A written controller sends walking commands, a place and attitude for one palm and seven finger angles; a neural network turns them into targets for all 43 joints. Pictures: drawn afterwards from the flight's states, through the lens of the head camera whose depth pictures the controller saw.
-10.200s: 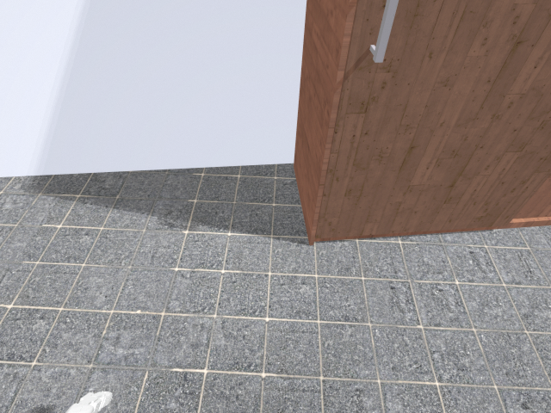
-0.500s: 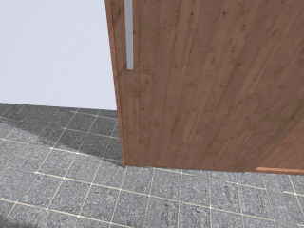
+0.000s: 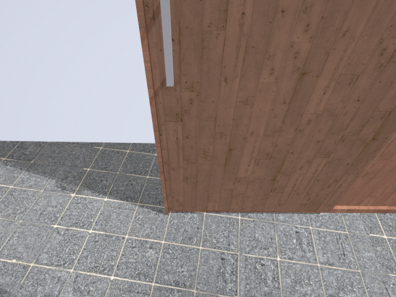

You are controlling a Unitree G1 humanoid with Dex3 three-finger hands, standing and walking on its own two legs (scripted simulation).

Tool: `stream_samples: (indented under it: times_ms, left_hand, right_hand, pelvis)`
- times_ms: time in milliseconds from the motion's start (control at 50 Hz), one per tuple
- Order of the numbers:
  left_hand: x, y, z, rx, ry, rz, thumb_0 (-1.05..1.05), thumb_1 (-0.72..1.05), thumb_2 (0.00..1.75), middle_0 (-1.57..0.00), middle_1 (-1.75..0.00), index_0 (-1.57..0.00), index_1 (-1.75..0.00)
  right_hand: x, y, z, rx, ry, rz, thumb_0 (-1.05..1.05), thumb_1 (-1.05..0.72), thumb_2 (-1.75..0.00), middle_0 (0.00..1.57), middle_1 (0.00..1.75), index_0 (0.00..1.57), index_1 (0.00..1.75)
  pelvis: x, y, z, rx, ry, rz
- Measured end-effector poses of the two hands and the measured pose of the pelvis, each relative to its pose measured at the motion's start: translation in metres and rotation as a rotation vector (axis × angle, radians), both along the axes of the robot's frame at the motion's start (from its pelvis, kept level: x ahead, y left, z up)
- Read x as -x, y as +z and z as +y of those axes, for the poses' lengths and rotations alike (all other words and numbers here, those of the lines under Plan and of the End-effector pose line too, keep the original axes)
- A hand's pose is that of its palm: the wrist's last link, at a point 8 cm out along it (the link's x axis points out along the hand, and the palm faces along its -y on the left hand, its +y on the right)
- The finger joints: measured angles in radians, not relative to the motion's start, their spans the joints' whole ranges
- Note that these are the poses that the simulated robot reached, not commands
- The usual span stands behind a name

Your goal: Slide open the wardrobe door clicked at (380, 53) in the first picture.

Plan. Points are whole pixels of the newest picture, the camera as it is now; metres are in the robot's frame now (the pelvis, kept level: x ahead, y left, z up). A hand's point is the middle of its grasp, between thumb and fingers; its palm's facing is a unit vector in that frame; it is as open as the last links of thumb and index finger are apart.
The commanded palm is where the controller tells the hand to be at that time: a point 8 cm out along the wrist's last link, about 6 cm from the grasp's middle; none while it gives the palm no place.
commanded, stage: come to a stop and stand still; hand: left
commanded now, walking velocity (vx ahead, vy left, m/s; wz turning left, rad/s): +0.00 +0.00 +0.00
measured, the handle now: (168, 42) +0.68 +0.12 +0.22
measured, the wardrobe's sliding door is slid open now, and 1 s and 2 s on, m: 0.00 0.00 0.00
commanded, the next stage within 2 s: look again from close up in 0.06 s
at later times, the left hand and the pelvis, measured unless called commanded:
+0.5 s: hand out of the picture -0.03 +0.15 -0.18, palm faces +0.04 -0.99 -0.13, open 7.3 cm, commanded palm none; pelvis +0.00 +0.00 +0.00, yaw +0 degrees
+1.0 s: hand out of the picture +0.01 +0.16 -0.17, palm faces +0.01 -0.99 -0.15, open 7.3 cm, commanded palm none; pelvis +0.03 +0.00 +0.00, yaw -1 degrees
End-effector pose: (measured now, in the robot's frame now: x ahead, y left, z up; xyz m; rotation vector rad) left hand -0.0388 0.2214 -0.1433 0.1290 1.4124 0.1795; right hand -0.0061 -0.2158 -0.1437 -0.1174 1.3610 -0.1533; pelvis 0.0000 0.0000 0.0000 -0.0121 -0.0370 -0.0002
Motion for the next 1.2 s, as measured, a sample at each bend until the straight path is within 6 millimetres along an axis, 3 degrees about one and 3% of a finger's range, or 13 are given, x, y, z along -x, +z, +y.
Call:
stream_samples:
  times_ms: [180, 320, 620, 840, 1200]
  left_hand:
    - [0.006, -0.005, -0.010, 0.031, -0.003, 0.016, 0.00, 0.91, 0.90, -0.19, -0.30, -0.20, -0.30]
    - [-0.002, -0.008, -0.020, 0.061, -0.005, -0.005, 0.00, 0.91, 0.90, -0.20, -0.30, -0.20, -0.30]
    - [-0.010, -0.009, -0.014, 0.060, -0.007, 0.006, 0.00, 0.91, 0.90, -0.20, -0.30, -0.20, -0.30]
    - [-0.022, -0.004, -0.009, 0.044, -0.015, 0.026, 0.00, 0.91, 0.90, -0.19, -0.30, -0.20, -0.30]
    - [-0.076, -0.002, -0.018, 0.047, -0.057, -0.017, 0.00, 0.91, 0.90, -0.20, -0.30, -0.20, -0.30]
  right_hand:
    - [0.024, -0.002, 0.008, -0.014, -0.024, 0.051, 0.01, -0.91, -0.90, 0.20, 0.30, 0.20, 0.30]
    - [0.028, 0.000, 0.010, -0.010, -0.032, 0.061, 0.01, -0.91, -0.90, 0.20, 0.30, 0.20, 0.30]
    - [0.006, 0.001, 0.012, 0.004, -0.027, 0.033, 0.01, -0.91, -0.90, 0.20, 0.30, 0.20, 0.30]
    - [-0.011, 0.003, 0.010, 0.002, -0.024, 0.038, 0.01, -0.92, -0.90, 0.20, 0.30, 0.20, 0.30]
    - [-0.042, 0.006, -0.003, 0.012, -0.023, 0.031, 0.01, -0.92, -0.90, 0.20, 0.30, 0.20, 0.30]
  pelvis:
    - [0.002, -0.002, 0.000, 0.007, -0.006, 0.003]
    - [0.002, -0.001, 0.001, 0.007, -0.006, 0.010]
    - [-0.005, -0.002, 0.005, 0.008, -0.009, 0.023]
    - [-0.021, 0.001, 0.007, 0.002, -0.012, 0.034]
    - [-0.050, 0.004, -0.002, -0.009, -0.023, 0.031]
